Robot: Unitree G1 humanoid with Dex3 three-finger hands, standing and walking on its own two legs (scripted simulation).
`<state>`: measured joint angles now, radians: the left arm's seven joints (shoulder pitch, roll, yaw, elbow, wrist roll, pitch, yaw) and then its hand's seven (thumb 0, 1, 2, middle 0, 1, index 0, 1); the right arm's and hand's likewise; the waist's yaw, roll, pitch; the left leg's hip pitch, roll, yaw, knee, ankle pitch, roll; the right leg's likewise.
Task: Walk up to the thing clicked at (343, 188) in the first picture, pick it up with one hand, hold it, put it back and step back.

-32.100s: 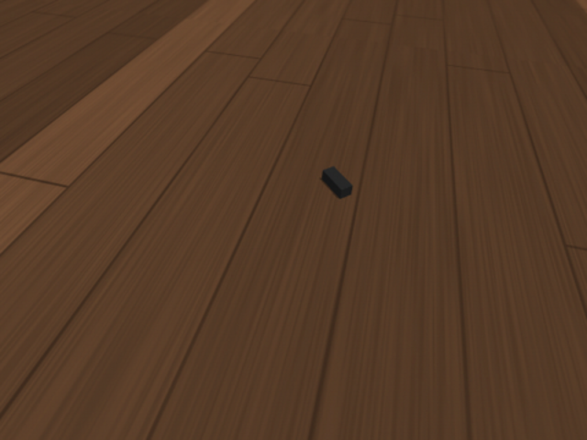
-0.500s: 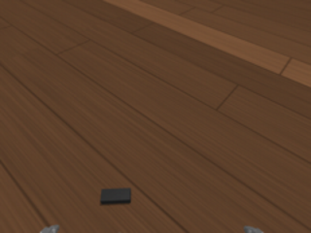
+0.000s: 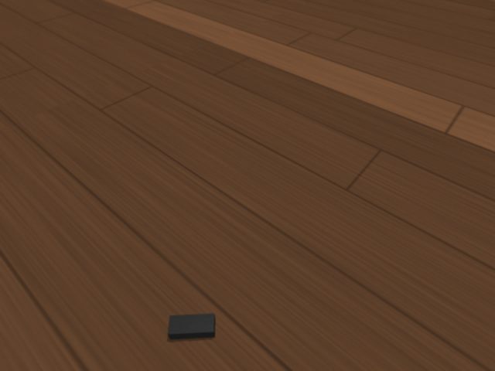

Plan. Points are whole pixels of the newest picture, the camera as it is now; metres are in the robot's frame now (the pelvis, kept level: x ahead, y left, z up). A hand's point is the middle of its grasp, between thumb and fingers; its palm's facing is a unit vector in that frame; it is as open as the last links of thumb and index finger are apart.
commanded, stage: stand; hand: left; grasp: from above
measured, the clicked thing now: (192, 326) +0.45 +0.20 -0.74
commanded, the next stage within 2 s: step back in 1.72 s
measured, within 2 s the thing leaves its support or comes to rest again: neither
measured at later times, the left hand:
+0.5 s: hand out of the picture +0.06 +0.23 -0.16, palm faces +0.00 -0.94 -0.33, open 7.4 cm
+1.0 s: hand out of the picture +0.09 +0.23 -0.15, palm faces -0.01 -0.94 -0.34, open 7.4 cm
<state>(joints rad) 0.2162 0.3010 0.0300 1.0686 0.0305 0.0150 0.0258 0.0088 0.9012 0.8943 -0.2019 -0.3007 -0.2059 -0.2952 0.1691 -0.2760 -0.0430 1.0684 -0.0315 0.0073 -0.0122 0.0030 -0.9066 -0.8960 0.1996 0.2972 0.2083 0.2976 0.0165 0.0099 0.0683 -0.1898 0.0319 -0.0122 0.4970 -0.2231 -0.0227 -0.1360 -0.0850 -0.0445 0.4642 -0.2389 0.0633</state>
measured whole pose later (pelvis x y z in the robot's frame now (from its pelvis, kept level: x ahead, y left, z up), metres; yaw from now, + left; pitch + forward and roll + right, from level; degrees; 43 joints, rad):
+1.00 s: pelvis +0.01 -0.02 +0.01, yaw -1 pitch -4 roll +0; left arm 0.11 0.32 0.02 1.13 0.02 0.00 0.01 0.01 0.90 0.89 -0.20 -0.30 -0.21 -0.30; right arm 0.11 -0.32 -0.02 1.14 -0.02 0.00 0.00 0.00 -0.91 -0.90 0.20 0.30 0.21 0.30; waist 0.00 0.01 0.07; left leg -0.12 0.05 -0.01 0.36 -0.17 -0.05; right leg -0.09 -0.06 -0.04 0.36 -0.21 0.04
